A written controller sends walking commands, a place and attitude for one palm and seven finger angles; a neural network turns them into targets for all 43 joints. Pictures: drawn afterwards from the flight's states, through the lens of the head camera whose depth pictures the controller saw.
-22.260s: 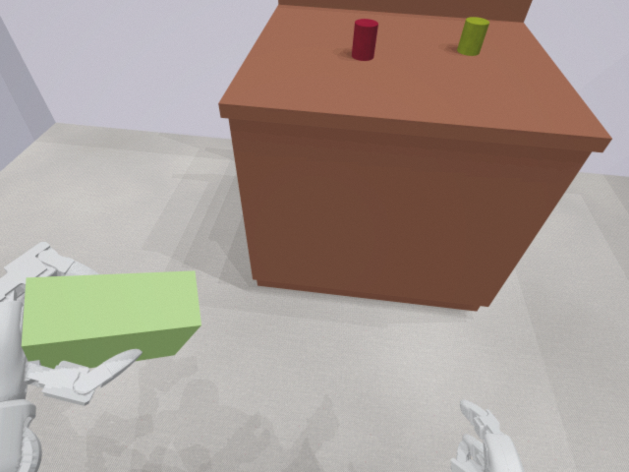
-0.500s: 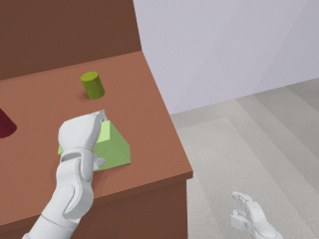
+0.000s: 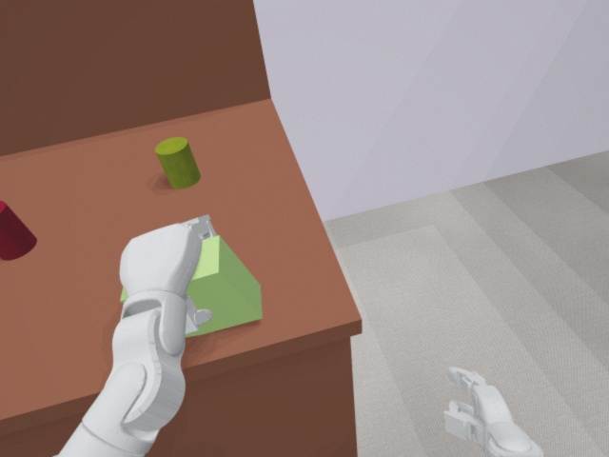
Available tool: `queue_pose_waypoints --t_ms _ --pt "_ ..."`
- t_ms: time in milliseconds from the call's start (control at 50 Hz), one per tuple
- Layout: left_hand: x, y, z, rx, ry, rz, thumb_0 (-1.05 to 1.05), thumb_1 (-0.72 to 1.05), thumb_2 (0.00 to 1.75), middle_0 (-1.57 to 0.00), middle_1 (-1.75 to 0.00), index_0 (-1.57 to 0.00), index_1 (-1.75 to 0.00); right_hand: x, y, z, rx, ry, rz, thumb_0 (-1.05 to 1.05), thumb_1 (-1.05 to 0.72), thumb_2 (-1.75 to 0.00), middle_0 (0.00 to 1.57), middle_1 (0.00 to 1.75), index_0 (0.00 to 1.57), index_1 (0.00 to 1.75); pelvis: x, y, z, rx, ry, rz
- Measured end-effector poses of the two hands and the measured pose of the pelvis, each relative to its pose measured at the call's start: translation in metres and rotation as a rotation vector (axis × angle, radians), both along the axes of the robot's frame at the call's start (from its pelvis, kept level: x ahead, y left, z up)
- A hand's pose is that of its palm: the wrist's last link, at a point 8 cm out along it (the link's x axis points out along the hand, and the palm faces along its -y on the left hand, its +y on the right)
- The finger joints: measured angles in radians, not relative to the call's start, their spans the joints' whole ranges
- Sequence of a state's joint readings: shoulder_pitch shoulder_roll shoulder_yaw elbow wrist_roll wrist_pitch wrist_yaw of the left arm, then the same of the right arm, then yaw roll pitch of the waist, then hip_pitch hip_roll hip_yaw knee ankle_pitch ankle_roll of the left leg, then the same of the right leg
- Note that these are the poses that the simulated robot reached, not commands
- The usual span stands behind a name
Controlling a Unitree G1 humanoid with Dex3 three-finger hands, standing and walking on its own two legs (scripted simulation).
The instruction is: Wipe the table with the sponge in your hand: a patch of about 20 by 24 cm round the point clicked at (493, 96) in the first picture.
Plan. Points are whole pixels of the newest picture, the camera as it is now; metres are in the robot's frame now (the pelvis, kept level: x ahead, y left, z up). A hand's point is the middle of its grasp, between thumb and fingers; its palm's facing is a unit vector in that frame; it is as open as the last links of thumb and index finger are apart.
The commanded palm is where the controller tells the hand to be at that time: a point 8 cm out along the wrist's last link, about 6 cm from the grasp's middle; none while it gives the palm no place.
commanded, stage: slide across to the third lane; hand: left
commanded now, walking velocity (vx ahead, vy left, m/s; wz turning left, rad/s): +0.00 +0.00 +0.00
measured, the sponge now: (206, 299) +0.28 +0.18 +0.08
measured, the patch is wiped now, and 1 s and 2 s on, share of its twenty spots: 0.75 0.80 0.90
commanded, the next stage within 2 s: wipe forward along the third lane in 0.36 s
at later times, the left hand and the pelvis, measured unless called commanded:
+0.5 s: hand (244, 262) +0.31 +0.12 +0.14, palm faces +0.13 -0.21 -0.97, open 9.7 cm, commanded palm +0.27 +0.14 +0.18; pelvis -0.01 -0.01 +0.00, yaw -1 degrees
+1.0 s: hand (244, 240) +0.35 +0.14 +0.13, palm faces +0.11 -0.10 -0.99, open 9.7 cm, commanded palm +0.32 +0.16 +0.16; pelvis +0.00 -0.02 +0.00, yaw +0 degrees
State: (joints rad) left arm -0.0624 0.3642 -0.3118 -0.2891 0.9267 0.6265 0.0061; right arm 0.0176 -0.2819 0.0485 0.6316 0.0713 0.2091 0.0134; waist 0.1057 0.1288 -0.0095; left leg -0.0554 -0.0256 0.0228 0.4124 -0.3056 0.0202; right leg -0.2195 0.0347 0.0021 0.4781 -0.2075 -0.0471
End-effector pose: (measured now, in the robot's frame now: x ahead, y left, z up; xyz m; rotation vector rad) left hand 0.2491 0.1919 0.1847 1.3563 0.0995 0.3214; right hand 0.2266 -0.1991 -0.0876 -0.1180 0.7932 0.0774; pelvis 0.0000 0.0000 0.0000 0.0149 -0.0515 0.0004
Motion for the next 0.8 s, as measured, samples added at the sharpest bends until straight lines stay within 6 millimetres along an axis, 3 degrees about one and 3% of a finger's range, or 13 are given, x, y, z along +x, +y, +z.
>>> queue_pose_waypoints --t_ms 340,540,800 --pt "0.014 -0.049 0.003 -0.036 0.003 -0.139 0.00 -0.49 1.09 -0.76 -1.40 -0.78 -1.37 -0.005 0.002 0.005 0.020 0.003 0.017 0.02 -0.91 -0.90 0.20 0.30 0.20 0.30 -0.008 -0.007 0.002 0.006 -0.017 -0.008" --pt "0.033 -0.061 0.002 -0.012 0.017 -0.139 -0.01 -0.50 1.09 -0.77 -1.39 -0.79 -1.36 -0.018 -0.014 -0.003 0.007 0.046 -0.021 0.02 -0.91 -0.90 0.20 0.30 0.20 0.30 -0.009 -0.012 0.002 0.007 -0.005 -0.010" --pt "0.053 -0.056 0.001 0.018 0.020 -0.087 -0.01 -0.50 1.09 -0.77 -1.39 -0.79 -1.35 -0.026 -0.031 -0.009 -0.020 0.065 -0.064 0.02 -0.91 -0.90 0.20 0.30 0.19 0.30 -0.007 -0.017 0.001 0.010 0.011 -0.011"
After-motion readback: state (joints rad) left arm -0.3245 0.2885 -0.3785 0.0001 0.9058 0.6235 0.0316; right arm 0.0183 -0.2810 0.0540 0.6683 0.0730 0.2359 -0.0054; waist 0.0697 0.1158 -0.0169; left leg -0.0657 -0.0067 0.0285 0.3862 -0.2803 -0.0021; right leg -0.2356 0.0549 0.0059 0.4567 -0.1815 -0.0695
